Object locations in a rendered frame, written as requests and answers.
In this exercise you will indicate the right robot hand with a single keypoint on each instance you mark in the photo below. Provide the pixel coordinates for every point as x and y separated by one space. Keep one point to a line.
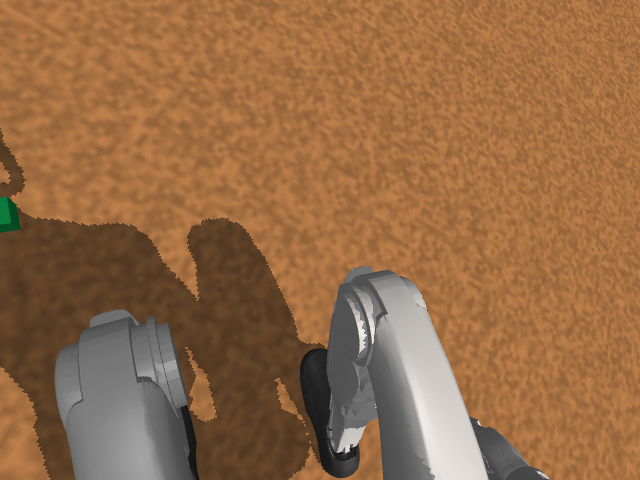
499 455

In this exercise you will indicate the small box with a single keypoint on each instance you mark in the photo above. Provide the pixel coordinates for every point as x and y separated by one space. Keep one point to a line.
9 220

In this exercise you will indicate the right robot foot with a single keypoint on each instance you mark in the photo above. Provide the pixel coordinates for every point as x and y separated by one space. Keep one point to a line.
316 394

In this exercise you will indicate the left robot foot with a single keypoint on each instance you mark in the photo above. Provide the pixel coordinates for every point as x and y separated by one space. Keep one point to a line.
191 441

